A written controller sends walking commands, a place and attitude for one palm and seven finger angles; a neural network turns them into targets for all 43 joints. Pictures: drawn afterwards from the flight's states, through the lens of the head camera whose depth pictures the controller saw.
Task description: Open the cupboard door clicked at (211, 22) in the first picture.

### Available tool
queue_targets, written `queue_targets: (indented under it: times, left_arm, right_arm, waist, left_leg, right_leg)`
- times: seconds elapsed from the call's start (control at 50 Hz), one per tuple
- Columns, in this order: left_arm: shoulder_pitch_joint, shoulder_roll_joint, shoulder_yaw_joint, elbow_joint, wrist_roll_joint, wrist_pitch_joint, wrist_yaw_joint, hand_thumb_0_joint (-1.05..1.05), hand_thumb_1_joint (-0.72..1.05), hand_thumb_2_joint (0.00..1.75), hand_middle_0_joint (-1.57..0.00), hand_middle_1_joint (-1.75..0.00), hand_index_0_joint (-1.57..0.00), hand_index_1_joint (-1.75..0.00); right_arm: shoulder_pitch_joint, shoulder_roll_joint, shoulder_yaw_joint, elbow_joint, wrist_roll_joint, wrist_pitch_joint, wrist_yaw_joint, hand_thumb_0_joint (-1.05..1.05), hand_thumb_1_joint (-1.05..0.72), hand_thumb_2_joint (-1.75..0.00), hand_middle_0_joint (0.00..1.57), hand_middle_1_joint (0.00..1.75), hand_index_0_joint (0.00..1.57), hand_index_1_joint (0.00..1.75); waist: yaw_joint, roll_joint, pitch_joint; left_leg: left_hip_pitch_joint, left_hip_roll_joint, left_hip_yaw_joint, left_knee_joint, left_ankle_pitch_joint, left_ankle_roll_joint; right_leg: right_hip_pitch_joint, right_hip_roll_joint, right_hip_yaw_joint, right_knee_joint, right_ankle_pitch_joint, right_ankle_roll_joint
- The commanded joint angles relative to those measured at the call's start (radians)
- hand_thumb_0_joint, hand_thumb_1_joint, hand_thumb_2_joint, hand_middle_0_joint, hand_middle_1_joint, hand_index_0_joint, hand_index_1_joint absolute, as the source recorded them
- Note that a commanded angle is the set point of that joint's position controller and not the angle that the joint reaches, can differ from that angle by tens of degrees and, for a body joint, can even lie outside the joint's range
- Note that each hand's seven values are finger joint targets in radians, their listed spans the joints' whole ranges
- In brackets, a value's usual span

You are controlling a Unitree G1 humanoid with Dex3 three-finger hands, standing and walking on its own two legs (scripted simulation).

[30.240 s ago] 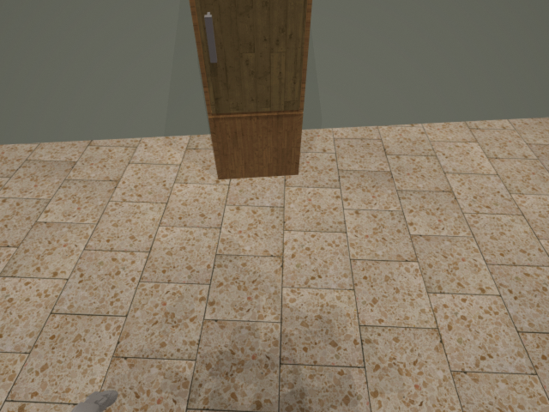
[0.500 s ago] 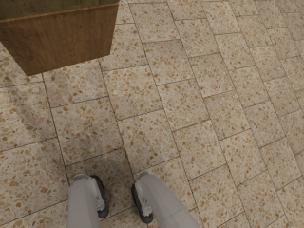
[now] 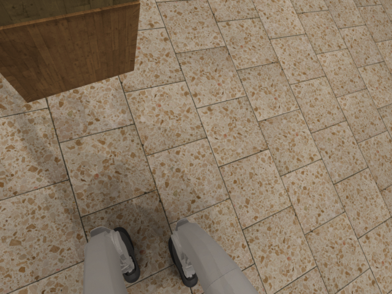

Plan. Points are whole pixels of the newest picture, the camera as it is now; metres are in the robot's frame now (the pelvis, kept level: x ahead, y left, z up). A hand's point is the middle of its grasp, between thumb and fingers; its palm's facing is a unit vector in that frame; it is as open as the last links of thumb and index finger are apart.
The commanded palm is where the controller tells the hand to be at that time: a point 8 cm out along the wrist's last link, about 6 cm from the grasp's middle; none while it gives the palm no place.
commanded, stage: slide the fingers in behind the handle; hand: left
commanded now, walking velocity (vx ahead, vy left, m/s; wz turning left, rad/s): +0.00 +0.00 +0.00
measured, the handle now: out of the picture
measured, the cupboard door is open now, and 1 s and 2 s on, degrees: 0 0 0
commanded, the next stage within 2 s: close the thumb around the handle in 1.04 s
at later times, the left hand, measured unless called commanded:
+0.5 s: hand out of the picture +0.68 +0.25 +0.12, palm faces +0.26 -0.97 +0.02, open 14.0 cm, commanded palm +0.70 +0.21 +0.11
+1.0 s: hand out of the picture +0.68 +0.24 +0.12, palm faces +0.27 -0.96 +0.01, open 14.0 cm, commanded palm +0.69 +0.21 +0.11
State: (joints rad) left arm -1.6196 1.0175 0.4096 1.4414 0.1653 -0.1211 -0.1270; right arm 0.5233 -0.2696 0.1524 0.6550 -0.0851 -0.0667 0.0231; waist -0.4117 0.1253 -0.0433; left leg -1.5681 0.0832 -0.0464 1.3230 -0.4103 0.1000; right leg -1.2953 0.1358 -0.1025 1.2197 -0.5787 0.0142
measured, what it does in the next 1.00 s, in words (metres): stands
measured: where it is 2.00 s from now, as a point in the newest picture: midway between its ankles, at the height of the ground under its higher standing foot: (158, 266)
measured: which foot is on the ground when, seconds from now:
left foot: down 0.00-1.00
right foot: down 0.00-1.00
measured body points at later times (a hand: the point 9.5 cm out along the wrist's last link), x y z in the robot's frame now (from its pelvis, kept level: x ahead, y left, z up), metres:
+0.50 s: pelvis +0.02 -0.01 +0.00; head +0.27 +0.05 +0.37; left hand +0.66 +0.30 +0.12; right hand -0.10 -0.23 -0.04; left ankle +0.08 +0.07 -0.60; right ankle +0.00 -0.14 -0.60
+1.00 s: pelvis +0.02 -0.01 +0.01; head +0.26 +0.05 +0.38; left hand +0.66 +0.29 +0.13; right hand -0.11 -0.22 -0.03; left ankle +0.08 +0.07 -0.60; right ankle +0.00 -0.14 -0.60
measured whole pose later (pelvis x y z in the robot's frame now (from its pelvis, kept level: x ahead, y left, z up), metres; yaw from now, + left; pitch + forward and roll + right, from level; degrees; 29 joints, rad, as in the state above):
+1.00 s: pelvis +0.02 -0.01 +0.01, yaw +1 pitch +36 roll -13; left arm -1.64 0.95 0.41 1.43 0.21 -0.13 -0.03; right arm 0.58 -0.25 0.12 0.65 -0.12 -0.03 0.09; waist -0.43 0.12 -0.04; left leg -1.54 0.09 -0.07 1.32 -0.44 0.07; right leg -1.25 0.15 -0.12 1.20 -0.60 -0.02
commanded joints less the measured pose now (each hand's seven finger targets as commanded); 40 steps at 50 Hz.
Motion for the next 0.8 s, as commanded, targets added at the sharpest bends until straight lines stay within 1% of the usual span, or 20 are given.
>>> queue_targets:
  times: [0.0,0.04,0.06,0.14,0.18,0.22,0.24,0.32,0.36,0.4,0.44,0.48,0.52,0.54,0.58,0.62,0.64,0.7,0.76,0.78]
  left_arm:
    - [-0.452,0.161,0.003,-0.249,-0.003,-0.075,0.010,0.00,-0.50,0.30,-0.30,-1.20,-0.30,-1.20]
    - [-0.458,0.166,0.011,-0.263,-0.004,-0.082,0.013,0.00,-0.50,0.30,-0.30,-1.20,-0.30,-1.20]
    - [-0.460,0.146,-0.003,-0.265,-0.009,-0.080,0.011,0.00,-0.50,0.30,-0.30,-1.20,-0.30,-1.20]
    - [-0.457,0.139,0.004,-0.248,-0.014,-0.068,0.010,0.00,-0.50,0.30,-0.30,-1.20,-0.30,-1.20]
    - [-0.453,0.124,-0.007,-0.237,-0.012,-0.053,0.012,0.00,-0.50,0.30,-0.30,-1.20,-0.30,-1.20]
    - [-0.456,0.113,-0.012,-0.236,-0.006,-0.045,0.020,0.00,-0.50,0.30,-0.30,-1.20,-0.30,-1.20]
    - [-0.465,0.106,-0.015,-0.246,-0.006,-0.048,0.022,0.00,-0.50,0.30,-0.30,-1.20,-0.30,-1.20]
    - [-0.467,0.106,-0.010,-0.250,-0.006,-0.047,0.031,0.00,-0.50,0.30,-0.30,-1.20,-0.30,-1.20]
    - [-0.480,0.082,-0.019,-0.260,-0.006,-0.050,0.032,0.00,-0.50,0.30,-0.30,-1.20,-0.30,-1.20]
    - [-0.491,0.113,0.004,-0.285,-0.002,-0.056,0.038,0.00,-0.50,0.30,-0.30,-1.20,-0.30,-1.20]
    - [-0.496,0.129,0.021,-0.289,0.002,-0.059,0.043,0.00,-0.50,0.30,-0.30,-1.20,-0.30,-1.20]
    - [-0.495,0.070,-0.011,-0.291,0.007,-0.052,0.051,0.00,-0.50,0.30,-0.30,-1.20,-0.30,-1.20]
    - [-0.491,0.084,0.005,-0.298,0.011,-0.050,0.057,0.00,-0.50,0.30,-0.30,-1.20,-0.30,-1.20]
    - [-0.494,0.091,0.018,-0.299,0.012,-0.051,0.060,0.00,-0.50,0.30,-0.30,-1.20,-0.30,-1.20]
    - [-0.498,0.011,-0.026,-0.318,0.010,-0.046,0.063,0.00,-0.50,0.30,-0.30,-1.20,-0.30,-1.20]
    - [-0.489,0.001,-0.020,-0.305,0.010,-0.041,0.071,0.00,-0.50,0.30,-0.30,-1.20,-0.30,-1.20]
    - [-0.496,-0.014,-0.021,-0.310,0.004,-0.042,0.072,0.00,-0.50,0.30,-0.30,-1.20,-0.30,-1.20]
    - [-0.487,0.042,0.023,-0.277,-0.001,-0.043,0.080,0.00,-0.50,0.30,-0.30,-1.20,-0.30,-1.20]
    - [-0.475,0.055,0.016,-0.237,0.026,-0.051,0.093,0.00,-0.50,0.30,-0.30,-1.20,-0.30,-1.20]
    - [-0.469,0.033,-0.004,-0.224,0.034,-0.052,0.099,0.00,-0.50,0.30,-0.30,-1.20,-0.30,-1.20]
  right_arm:
    - [0.328,-0.257,-0.091,0.039,-0.001,0.011,-0.016,0.00,-0.90,-0.90,0.20,0.30,0.20,0.30]
    - [0.335,-0.256,-0.093,0.041,0.000,0.010,-0.014,0.00,-0.90,-0.90,0.20,0.30,0.20,0.30]
    - [0.336,-0.256,-0.095,0.044,0.000,0.011,-0.015,0.00,-0.90,-0.90,0.20,0.30,0.20,0.30]
    - [0.350,-0.252,-0.095,0.049,0.000,0.013,-0.012,0.00,-0.90,-0.90,0.20,0.30,0.20,0.30]
    - [0.355,-0.250,-0.095,0.051,-0.001,0.017,-0.013,0.00,-0.90,-0.90,0.20,0.30,0.20,0.30]
    - [0.361,-0.247,-0.095,0.050,-0.003,0.020,-0.010,0.00,-0.90,-0.90,0.20,0.30,0.20,0.30]
    - [0.363,-0.244,-0.096,0.049,-0.004,0.018,-0.007,0.00,-0.90,-0.90,0.20,0.30,0.20,0.30]
    - [0.377,-0.241,-0.097,0.055,-0.011,0.024,-0.003,0.00,-0.90,-0.90,0.20,0.30,0.20,0.30]
    - [0.381,-0.238,-0.100,0.058,-0.012,0.024,0.002,0.00,-0.90,-0.90,0.20,0.30,0.20,0.30]
    - [0.393,-0.237,-0.103,0.058,-0.018,0.028,0.005,0.00,-0.90,-0.90,0.20,0.30,0.20,0.30]
    - [0.401,-0.233,-0.103,0.057,-0.020,0.031,0.011,0.00,-0.90,-0.90,0.20,0.30,0.20,0.30]
    - [0.403,-0.227,-0.107,0.057,-0.023,0.037,0.018,0.00,-0.90,-0.90,0.20,0.30,0.20,0.30]
    - [0.412,-0.229,-0.111,0.057,-0.028,0.041,0.023,0.00,-0.90,-0.90,0.20,0.30,0.20,0.30]
    - [0.419,-0.228,-0.112,0.055,-0.029,0.044,0.026,0.00,-0.90,-0.90,0.20,0.30,0.20,0.30]
    - [0.420,-0.220,-0.120,0.056,-0.030,0.049,0.034,0.00,-0.90,-0.90,0.20,0.30,0.20,0.30]
    - [0.424,-0.221,-0.124,0.060,-0.033,0.052,0.038,0.00,-0.90,-0.90,0.20,0.30,0.20,0.30]
    - [0.423,-0.219,-0.126,0.058,-0.033,0.050,0.041,0.00,-0.90,-0.90,0.20,0.30,0.20,0.30]
    - [0.424,-0.223,-0.120,0.059,-0.035,0.052,0.037,0.00,-0.90,-0.90,0.20,0.30,0.20,0.30]
    - [0.418,-0.222,-0.111,0.054,-0.038,0.053,0.044,0.00,-0.90,-0.90,0.20,0.30,0.20,0.30]
    - [0.411,-0.220,-0.110,0.050,-0.039,0.055,0.047,0.00,-0.90,-0.90,0.20,0.30,0.20,0.30]
  waist:
    - [-0.027,0.402,-0.615]
    - [-0.030,0.408,-0.635]
    - [-0.032,0.412,-0.632]
    - [-0.031,0.409,-0.631]
    - [-0.037,0.386,-0.615]
    - [-0.039,0.387,-0.612]
    - [-0.038,0.415,-0.615]
    - [-0.041,0.389,-0.620]
    - [-0.044,0.408,-0.621]
    - [-0.036,0.411,-0.655]
    - [-0.027,0.440,-0.666]
    - [-0.034,0.444,-0.652]
    - [-0.030,0.420,-0.666]
    - [-0.027,0.429,-0.673]
    - [-0.031,0.450,-0.676]
    - [-0.034,0.421,-0.657]
    - [-0.035,0.432,-0.658]
    - [-0.032,0.382,-0.644]
    - [-0.033,0.382,-0.605]
    - [-0.041,0.381,-0.580]
  left_leg:
    - [0.959,0.065,-0.206,-0.125,0.258,-0.048]
    - [0.971,0.068,-0.208,-0.120,0.278,-0.048]
    - [0.978,0.068,-0.210,-0.121,0.284,-0.050]
    - [0.966,0.060,-0.190,-0.109,0.325,-0.045]
    - [0.948,0.059,-0.179,-0.101,0.336,-0.041]
    - [0.943,0.057,-0.173,-0.094,0.351,-0.039]
    - [0.957,0.057,-0.173,-0.095,0.373,-0.041]
    - [0.935,0.052,-0.153,-0.073,0.426,-0.037]
    - [0.958,0.054,-0.158,-0.072,0.449,-0.039]
    - [0.963,0.050,-0.151,-0.059,0.492,-0.037]
    - [0.977,0.047,-0.150,-0.057,0.533,-0.040]
    - [1.003,0.049,-0.157,-0.058,0.558,-0.043]
    - [0.996,0.046,-0.152,-0.054,0.565,-0.039]
    - [1.006,0.046,-0.159,-0.060,0.592,-0.042]
    - [1.058,0.048,-0.170,-0.067,0.624,-0.048]
    - [1.052,0.048,-0.169,-0.072,0.604,-0.048]
    - [1.060,0.046,-0.172,-0.076,0.615,-0.047]
    - [0.988,0.037,-0.143,-0.075,0.552,-0.040]
    - [0.941,0.034,-0.136,-0.075,0.510,-0.039]
    - [0.933,0.036,-0.135,-0.076,0.490,-0.038]
  right_leg:
    - [-0.116,-0.026,-0.017,-0.126,0.235,-0.023]
    - [-0.111,-0.023,-0.015,-0.123,0.243,-0.022]
    - [-0.115,-0.023,-0.017,-0.124,0.247,-0.021]
    - [-0.091,-0.018,-0.015,-0.132,0.263,-0.023]
    - [-0.084,-0.016,-0.017,-0.138,0.269,-0.021]
    - [-0.081,-0.014,-0.017,-0.139,0.275,-0.021]
    - [-0.083,-0.016,-0.015,-0.139,0.283,-0.023]
    - [-0.048,-0.009,-0.016,-0.142,0.315,-0.023]
    - [-0.058,-0.009,-0.017,-0.142,0.323,-0.024]
    - [-0.029,-0.005,-0.014,-0.141,0.349,-0.025]
    - [-0.017,-0.004,-0.011,-0.140,0.369,-0.028]
    - [-0.033,-0.003,-0.018,-0.143,0.374,-0.026]
    - [-0.007,0.000,-0.016,-0.147,0.389,-0.027]
    - [-0.003,0.000,-0.015,-0.145,0.398,-0.029]
    - [-0.024,0.000,-0.019,-0.152,0.399,-0.028]
    - [-0.022,0.002,-0.022,-0.158,0.393,-0.027]
    - [-0.027,0.001,-0.018,-0.162,0.396,-0.028]
    - [0.023,0.004,-0.016,-0.168,0.398,-0.030]
    - [0.017,0.000,-0.017,-0.162,0.371,-0.033]
    - [0.001,0.000,-0.018,-0.163,0.357,-0.033]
